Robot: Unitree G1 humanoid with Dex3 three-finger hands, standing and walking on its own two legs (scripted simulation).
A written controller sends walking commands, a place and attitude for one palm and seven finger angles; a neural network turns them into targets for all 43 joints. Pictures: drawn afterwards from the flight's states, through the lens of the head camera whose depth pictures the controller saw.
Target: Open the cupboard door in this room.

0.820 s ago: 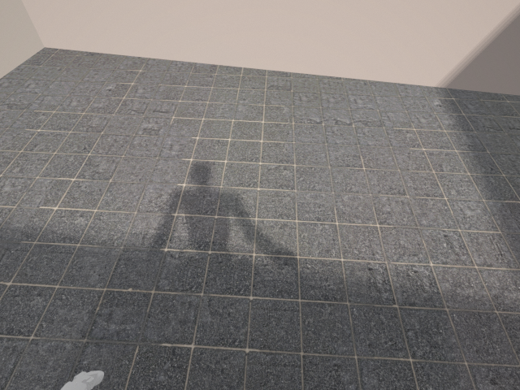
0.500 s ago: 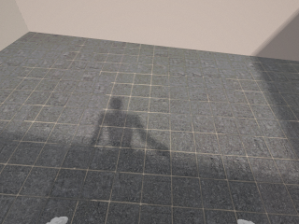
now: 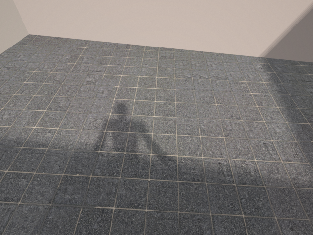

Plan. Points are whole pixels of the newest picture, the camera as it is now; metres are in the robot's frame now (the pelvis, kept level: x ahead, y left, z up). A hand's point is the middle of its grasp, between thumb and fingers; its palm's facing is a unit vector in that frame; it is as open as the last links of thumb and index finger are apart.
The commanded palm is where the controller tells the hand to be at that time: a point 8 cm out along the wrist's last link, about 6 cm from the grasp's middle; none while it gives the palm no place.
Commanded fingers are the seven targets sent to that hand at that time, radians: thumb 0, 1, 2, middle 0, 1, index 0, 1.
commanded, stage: stand and wait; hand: left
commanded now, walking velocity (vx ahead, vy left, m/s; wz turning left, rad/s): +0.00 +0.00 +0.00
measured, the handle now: out of the picture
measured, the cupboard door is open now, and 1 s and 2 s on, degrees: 0 0 0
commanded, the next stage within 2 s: turn or walk to find it in 0.08 s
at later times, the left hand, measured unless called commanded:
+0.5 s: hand out of the picture +0.03 +0.23 -0.19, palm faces +0.09 -0.97 -0.24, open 7.4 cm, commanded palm none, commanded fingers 0.00 0.90 0.90 -0.20 -0.30 -0.20 -0.30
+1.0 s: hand out of the picture -0.07 +0.18 -0.16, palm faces +0.36 -0.89 -0.28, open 7.4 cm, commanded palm none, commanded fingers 0.00 0.90 0.90 -0.20 -0.30 -0.20 -0.30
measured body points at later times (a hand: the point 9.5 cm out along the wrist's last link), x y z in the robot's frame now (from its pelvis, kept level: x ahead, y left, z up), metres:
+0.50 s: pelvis -0.02 +0.02 -0.02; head +0.00 +0.03 +0.43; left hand +0.03 +0.28 -0.17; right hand +0.05 -0.23 -0.16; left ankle +0.01 +0.13 -0.74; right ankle +0.00 -0.11 -0.74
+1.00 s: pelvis -0.06 -0.03 -0.01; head -0.03 -0.03 +0.44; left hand -0.09 +0.23 -0.14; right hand +0.08 -0.27 -0.15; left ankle -0.11 +0.10 -0.67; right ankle -0.03 -0.13 -0.74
